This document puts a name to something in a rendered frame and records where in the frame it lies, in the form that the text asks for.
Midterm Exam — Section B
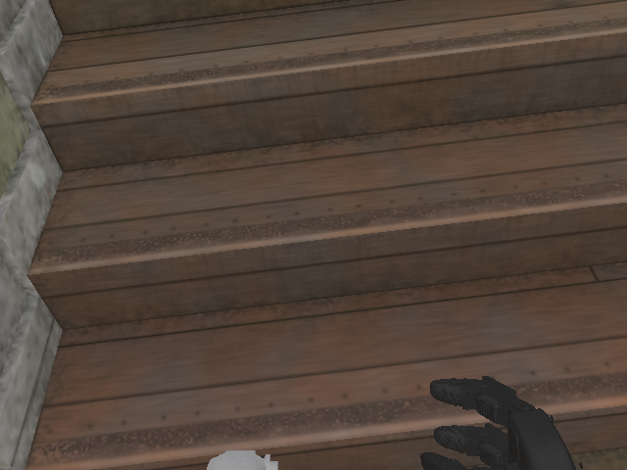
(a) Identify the robot right hand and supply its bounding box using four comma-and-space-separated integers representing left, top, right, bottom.
420, 376, 583, 470

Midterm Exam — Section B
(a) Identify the robot left thigh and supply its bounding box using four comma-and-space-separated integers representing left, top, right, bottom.
209, 450, 278, 470

